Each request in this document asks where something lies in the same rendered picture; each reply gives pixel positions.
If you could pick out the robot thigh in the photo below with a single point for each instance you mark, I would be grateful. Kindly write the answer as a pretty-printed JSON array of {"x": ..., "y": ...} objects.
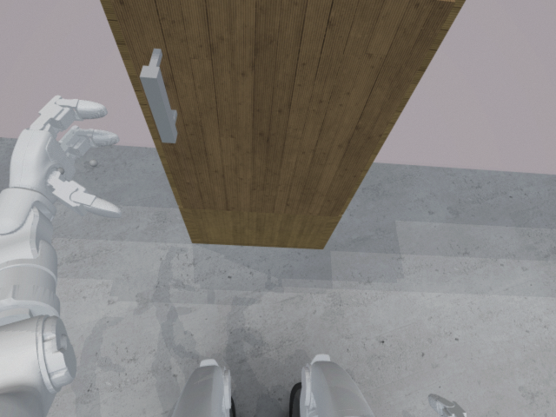
[
  {"x": 207, "y": 393},
  {"x": 328, "y": 388}
]

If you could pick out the left robot forearm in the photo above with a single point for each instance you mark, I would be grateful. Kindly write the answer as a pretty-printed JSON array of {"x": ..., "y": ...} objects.
[{"x": 28, "y": 262}]

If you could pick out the robot right thigh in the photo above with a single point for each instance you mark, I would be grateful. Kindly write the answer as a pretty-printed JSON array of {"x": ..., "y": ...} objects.
[{"x": 328, "y": 388}]

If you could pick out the robot left upper arm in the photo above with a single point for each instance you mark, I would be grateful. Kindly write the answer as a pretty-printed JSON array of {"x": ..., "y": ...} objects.
[{"x": 36, "y": 361}]

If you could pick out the left robot hand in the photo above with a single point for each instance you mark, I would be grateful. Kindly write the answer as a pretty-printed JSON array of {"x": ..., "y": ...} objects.
[{"x": 37, "y": 155}]

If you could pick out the handle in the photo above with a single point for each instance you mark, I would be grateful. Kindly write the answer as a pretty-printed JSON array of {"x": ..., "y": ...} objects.
[{"x": 154, "y": 88}]

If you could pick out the right robot hand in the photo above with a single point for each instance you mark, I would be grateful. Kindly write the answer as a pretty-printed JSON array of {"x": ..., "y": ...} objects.
[{"x": 444, "y": 407}]

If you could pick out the cupboard door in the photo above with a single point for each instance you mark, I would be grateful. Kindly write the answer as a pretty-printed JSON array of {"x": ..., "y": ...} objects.
[{"x": 280, "y": 103}]

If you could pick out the robot left thigh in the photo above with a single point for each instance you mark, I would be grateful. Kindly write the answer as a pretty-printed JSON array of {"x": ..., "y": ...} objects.
[{"x": 207, "y": 393}]

